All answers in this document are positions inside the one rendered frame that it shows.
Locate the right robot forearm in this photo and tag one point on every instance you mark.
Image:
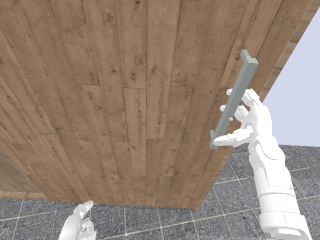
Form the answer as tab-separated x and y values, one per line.
280	215

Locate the wardrobe door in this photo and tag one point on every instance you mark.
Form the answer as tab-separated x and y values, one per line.
12	178
113	101

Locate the robot left hand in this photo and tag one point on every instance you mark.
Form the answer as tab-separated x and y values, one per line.
74	225

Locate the handle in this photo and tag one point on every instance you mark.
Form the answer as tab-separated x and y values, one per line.
245	75

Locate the robot right hand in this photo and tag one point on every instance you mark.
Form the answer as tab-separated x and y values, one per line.
258	118

